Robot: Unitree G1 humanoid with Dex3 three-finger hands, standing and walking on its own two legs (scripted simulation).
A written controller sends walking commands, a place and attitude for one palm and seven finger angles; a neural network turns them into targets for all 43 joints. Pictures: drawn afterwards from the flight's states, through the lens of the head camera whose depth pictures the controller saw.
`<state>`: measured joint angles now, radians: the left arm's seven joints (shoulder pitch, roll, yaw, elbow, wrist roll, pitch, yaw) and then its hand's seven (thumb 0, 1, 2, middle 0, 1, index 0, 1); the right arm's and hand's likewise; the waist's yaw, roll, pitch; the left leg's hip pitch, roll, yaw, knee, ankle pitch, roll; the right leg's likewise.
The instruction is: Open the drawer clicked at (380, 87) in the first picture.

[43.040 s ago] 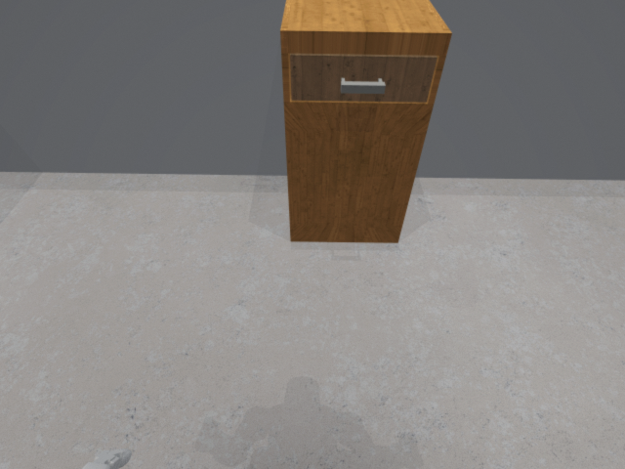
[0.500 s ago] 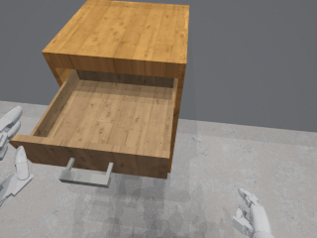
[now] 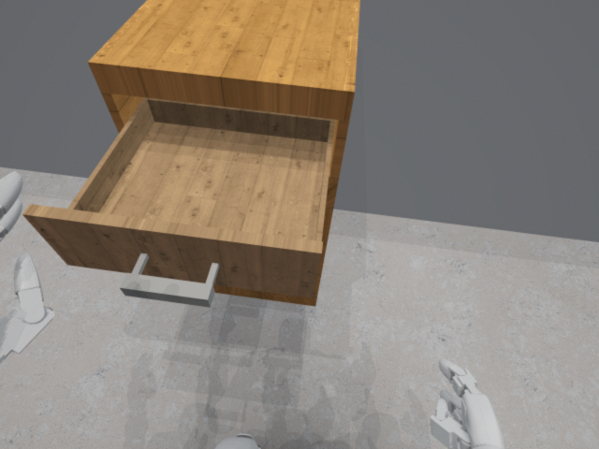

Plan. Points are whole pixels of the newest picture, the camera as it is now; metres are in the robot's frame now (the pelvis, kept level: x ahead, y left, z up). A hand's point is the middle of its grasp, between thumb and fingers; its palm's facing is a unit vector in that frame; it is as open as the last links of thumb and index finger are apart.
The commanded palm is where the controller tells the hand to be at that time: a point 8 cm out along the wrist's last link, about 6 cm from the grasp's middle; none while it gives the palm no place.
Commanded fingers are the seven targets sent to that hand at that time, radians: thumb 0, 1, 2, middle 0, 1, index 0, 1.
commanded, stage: step back with the hand held close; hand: left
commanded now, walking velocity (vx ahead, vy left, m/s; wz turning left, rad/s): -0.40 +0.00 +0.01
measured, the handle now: (173, 277) +0.35 +0.22 -0.02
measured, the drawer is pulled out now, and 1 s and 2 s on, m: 0.30 0.30 0.30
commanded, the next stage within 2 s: stop stepping back and stand still in 0.38 s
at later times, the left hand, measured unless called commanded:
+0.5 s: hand (8, 434) +0.11 +0.22 +0.18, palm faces +0.29 -0.87 -0.41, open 7.4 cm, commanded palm +0.04 +0.27 +0.19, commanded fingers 0.00 0.90 0.90 -0.20 -0.30 -0.20 -0.30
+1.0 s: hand out of the picture +0.02 +0.21 +0.19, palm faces +0.31 -0.82 -0.48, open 7.4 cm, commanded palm -0.03 +0.27 +0.19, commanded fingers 0.00 0.90 0.90 -0.20 -0.30 -0.20 -0.30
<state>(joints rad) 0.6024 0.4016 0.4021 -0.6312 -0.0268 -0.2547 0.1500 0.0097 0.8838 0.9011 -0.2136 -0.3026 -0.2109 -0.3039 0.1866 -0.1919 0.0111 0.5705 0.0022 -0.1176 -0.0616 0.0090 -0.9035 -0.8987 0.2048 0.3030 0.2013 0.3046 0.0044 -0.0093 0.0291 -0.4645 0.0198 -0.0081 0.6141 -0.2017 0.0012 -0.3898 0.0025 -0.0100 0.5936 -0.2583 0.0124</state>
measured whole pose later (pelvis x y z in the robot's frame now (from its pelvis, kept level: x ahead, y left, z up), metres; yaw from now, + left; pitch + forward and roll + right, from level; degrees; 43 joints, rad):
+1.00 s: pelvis -0.16 -0.01 +0.01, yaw -1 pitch +0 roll -1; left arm 0.71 0.42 0.38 -0.69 -0.05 -0.19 0.14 0.01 0.88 0.90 -0.22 -0.30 -0.21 -0.30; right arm 0.24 -0.19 0.02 0.61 0.01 -0.11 -0.05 0.01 -0.90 -0.90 0.21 0.30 0.20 0.30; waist -0.02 0.00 -0.02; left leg -0.40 0.02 0.01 0.63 -0.34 0.01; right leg -0.24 -0.01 -0.06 0.51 -0.28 -0.03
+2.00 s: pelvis -0.17 -0.02 +0.02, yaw +1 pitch -2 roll +0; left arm 0.34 0.16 -0.01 1.13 0.00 0.01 0.03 0.00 0.91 0.90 -0.20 -0.30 -0.20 -0.30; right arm 0.28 -0.15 0.00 1.11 -0.01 0.02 -0.02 0.00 -0.91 -0.90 0.20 0.30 0.20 0.30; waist 0.00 0.05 0.07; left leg -0.20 0.02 0.02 0.40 -0.16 0.00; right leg -0.13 0.01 -0.07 0.40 -0.22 -0.02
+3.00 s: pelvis -0.16 -0.03 +0.02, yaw +0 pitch -2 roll +0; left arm 0.28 0.14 0.01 1.13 0.00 0.00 0.03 0.00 0.90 0.90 -0.20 -0.30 -0.20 -0.30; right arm 0.26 -0.15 -0.02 1.13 -0.01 0.01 -0.03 0.00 -0.91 -0.90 0.20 0.30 0.20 0.30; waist -0.01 0.02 0.06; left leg -0.19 0.03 0.02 0.39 -0.16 -0.01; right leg -0.13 0.01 -0.06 0.38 -0.22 -0.03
